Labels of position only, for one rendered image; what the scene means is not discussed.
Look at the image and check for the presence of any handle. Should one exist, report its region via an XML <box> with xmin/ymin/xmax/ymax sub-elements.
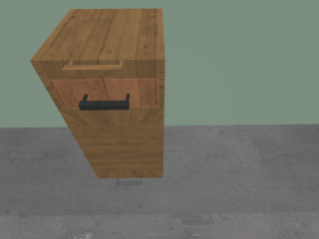
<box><xmin>79</xmin><ymin>94</ymin><xmax>130</xmax><ymax>111</ymax></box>
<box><xmin>62</xmin><ymin>65</ymin><xmax>124</xmax><ymax>77</ymax></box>

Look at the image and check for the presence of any drawer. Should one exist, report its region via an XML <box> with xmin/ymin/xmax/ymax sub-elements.
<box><xmin>49</xmin><ymin>78</ymin><xmax>159</xmax><ymax>109</ymax></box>

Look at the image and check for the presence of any cabinet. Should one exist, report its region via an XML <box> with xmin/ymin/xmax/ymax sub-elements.
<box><xmin>30</xmin><ymin>8</ymin><xmax>165</xmax><ymax>178</ymax></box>

